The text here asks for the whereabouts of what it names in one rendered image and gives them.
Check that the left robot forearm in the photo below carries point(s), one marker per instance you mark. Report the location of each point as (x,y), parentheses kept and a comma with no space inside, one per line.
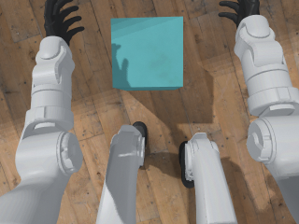
(51,92)

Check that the carton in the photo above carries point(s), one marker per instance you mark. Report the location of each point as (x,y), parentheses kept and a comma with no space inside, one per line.
(147,53)

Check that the robot left hand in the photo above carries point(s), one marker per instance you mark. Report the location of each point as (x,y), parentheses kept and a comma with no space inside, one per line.
(54,20)

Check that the right robot forearm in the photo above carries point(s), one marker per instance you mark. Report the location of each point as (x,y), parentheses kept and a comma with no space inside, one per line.
(265,71)

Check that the right robot thigh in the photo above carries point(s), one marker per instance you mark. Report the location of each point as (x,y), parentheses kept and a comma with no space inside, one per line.
(212,196)

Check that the right robot upper arm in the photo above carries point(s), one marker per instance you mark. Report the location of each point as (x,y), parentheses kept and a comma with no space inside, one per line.
(274,141)

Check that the left robot upper arm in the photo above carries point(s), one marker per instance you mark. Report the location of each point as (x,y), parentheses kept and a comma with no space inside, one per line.
(45,163)

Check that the left robot shin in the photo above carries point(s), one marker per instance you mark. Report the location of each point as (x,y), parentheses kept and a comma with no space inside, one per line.
(124,128)

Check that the robot right hand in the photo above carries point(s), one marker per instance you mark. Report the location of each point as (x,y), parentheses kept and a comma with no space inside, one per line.
(243,8)

